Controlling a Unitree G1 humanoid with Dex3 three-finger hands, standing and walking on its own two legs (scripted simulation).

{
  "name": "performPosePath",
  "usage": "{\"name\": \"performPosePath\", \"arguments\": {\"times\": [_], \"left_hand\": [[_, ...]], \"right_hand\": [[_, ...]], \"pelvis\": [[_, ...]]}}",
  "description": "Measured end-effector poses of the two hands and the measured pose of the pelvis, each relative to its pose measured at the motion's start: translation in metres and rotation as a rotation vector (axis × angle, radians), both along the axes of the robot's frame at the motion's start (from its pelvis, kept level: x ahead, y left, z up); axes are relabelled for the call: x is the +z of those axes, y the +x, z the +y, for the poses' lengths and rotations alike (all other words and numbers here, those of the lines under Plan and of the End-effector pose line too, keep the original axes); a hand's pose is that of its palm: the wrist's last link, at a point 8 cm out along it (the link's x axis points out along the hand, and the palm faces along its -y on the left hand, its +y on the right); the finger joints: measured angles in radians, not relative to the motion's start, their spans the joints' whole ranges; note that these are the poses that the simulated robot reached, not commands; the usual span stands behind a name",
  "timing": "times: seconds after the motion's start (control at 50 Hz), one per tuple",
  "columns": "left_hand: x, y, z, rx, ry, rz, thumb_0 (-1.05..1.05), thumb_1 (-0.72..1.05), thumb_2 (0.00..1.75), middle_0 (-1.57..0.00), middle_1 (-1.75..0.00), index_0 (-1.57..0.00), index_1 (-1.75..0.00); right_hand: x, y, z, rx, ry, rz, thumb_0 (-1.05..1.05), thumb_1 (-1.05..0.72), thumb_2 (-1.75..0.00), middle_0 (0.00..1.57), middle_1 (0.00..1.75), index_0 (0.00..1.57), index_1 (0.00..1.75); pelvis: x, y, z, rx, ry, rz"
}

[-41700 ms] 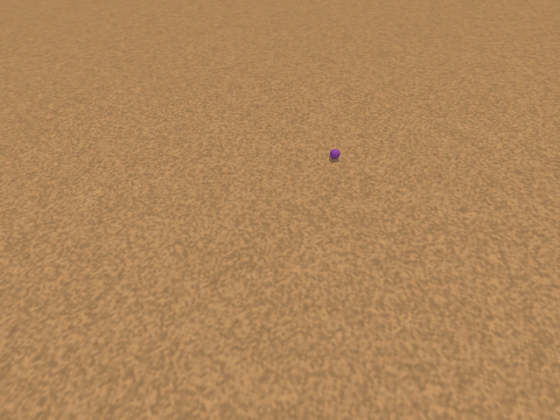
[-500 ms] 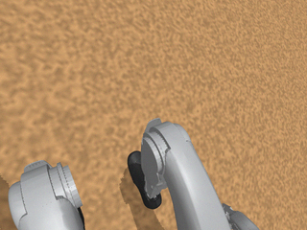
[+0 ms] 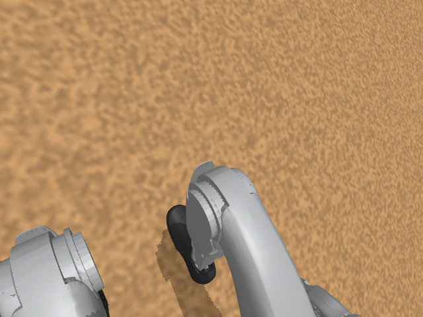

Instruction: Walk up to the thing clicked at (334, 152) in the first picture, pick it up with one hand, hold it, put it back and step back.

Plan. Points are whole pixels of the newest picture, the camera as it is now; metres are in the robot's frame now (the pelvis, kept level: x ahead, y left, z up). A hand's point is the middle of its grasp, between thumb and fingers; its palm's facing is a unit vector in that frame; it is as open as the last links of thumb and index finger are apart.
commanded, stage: rest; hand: left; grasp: from above
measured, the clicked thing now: out of the picture +0.49 +0.33 -0.27
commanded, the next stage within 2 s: open in 0.58 s
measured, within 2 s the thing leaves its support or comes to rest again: rests again in 0.16 s
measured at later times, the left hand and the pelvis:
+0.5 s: hand out of the picture +0.47 +0.32 -0.25, palm faces -0.44 -0.14 -0.89, open 7.5 cm; pelvis +0.00 +0.00 +0.00, yaw -1 degrees
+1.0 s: hand out of the picture +0.47 +0.33 -0.24, palm faces -0.44 -0.15 -0.89, open 8.8 cm; pelvis +0.00 +0.00 +0.00, yaw -1 degrees
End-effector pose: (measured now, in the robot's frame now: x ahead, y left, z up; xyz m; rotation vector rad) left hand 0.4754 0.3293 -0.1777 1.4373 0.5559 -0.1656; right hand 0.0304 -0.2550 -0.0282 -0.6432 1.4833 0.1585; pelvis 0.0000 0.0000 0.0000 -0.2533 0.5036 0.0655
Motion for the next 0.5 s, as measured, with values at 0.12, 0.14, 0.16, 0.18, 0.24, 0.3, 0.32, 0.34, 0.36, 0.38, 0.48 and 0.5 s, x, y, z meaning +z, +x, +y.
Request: {"name": "performPosePath", "arguments": {"times": [0.12,0.14,0.16,0.18,0.24,0.3,0.32,0.34,0.36,0.38,0.48,0.5], "left_hand": [[-0.004,-0.001,0.000,-0.002,0.001,0.006,-0.02,0.29,0.35,-0.76,-0.62,-0.87,-0.55],[-0.004,-0.001,0.000,0.000,0.000,0.007,-0.02,0.29,0.35,-0.76,-0.62,-0.87,-0.55],[-0.005,-0.001,-0.001,0.002,-0.003,0.007,-0.02,0.28,0.35,-0.76,-0.62,-0.87,-0.55],[-0.005,-0.001,-0.001,0.003,-0.005,0.007,-0.02,0.28,0.35,-0.76,-0.62,-0.87,-0.55],[-0.006,-0.001,-0.001,-0.004,-0.003,0.008,-0.02,0.28,0.35,-0.76,-0.62,-0.87,-0.55],[-0.007,-0.001,-0.002,-0.005,-0.004,0.007,-0.02,0.28,0.35,-0.76,-0.62,-0.87,-0.55],[-0.008,-0.001,-0.002,-0.008,-0.002,0.008,-0.02,0.28,0.35,-0.76,-0.62,-0.87,-0.55],[-0.008,-0.001,-0.002,-0.008,-0.003,0.009,-0.02,0.28,0.35,-0.76,-0.62,-0.87,-0.55],[-0.008,-0.001,-0.002,-0.008,-0.003,0.009,-0.02,0.28,0.34,-0.76,-0.62,-0.87,-0.55],[-0.009,-0.001,-0.003,-0.010,-0.002,0.009,-0.02,0.29,0.34,-0.76,-0.62,-0.87,-0.55],[-0.011,0.001,-0.004,-0.012,-0.001,0.004,-0.02,0.29,0.33,-0.77,-0.61,-0.88,-0.54],[-0.011,0.001,-0.004,-0.012,-0.001,0.002,-0.02,0.29,0.33,-0.77,-0.61,-0.88,-0.54]], "right_hand": [[0.002,0.002,0.000,0.008,0.001,0.001,0.00,-0.91,-0.90,0.20,0.30,0.20,0.30],[0.003,0.002,0.000,0.010,0.002,0.002,0.00,-0.91,-0.90,0.20,0.30,0.20,0.30],[0.003,0.002,0.000,0.011,0.002,0.001,0.00,-0.91,-0.90,0.20,0.30,0.20,0.30],[0.004,0.002,0.000,0.013,0.001,0.001,0.00,-0.91,-0.90,0.20,0.30,0.20,0.30],[0.005,0.002,0.000,0.017,-0.001,0.001,0.00,-0.91,-0.91,0.20,0.30,0.20,0.30],[0.006,0.001,0.000,0.022,-0.001,0.003,0.00,-0.91,-0.91,0.20,0.30,0.20,0.30],[0.006,0.001,0.000,0.024,0.000,0.003,0.00,-0.91,-0.91,0.20,0.30,0.20,0.30],[0.006,0.001,0.000,0.027,0.000,0.003,0.00,-0.91,-0.91,0.20,0.30,0.20,0.30],[0.006,0.001,0.000,0.028,0.000,0.004,0.00,-0.91,-0.91,0.20,0.30,0.20,0.30],[0.006,0.001,0.000,0.029,0.001,0.003,0.00,-0.91,-0.91,0.20,0.30,0.20,0.30],[0.006,-0.001,0.001,0.033,0.005,0.004,0.00,-0.91,-0.91,0.20,0.30,0.20,0.30],[0.006,-0.001,0.001,0.033,0.005,0.005,0.00,-0.91,-0.91,0.20,0.30,0.20,0.30]], "pelvis": [[0.001,0.000,0.000,-0.001,-0.001,-0.002],[0.001,0.000,0.000,-0.001,-0.001,-0.003],[0.001,0.000,0.000,-0.001,-0.001,-0.004],[0.001,0.000,0.000,-0.001,-0.002,-0.004],[0.001,-0.001,0.000,-0.002,-0.004,-0.007],[0.001,-0.001,0.000,-0.002,-0.005,-0.010],[0.001,-0.001,0.000,-0.002,-0.005,-0.012],[0.001,-0.001,0.000,-0.003,-0.005,-0.013],[0.001,-0.002,0.000,-0.003,-0.005,-0.014],[0.000,-0.002,0.000,-0.004,-0.005,-0.016],[0.000,-0.002,-0.001,-0.006,-0.005,-0.019],[0.000,-0.002,0.000,-0.007,-0.006,-0.019]]}}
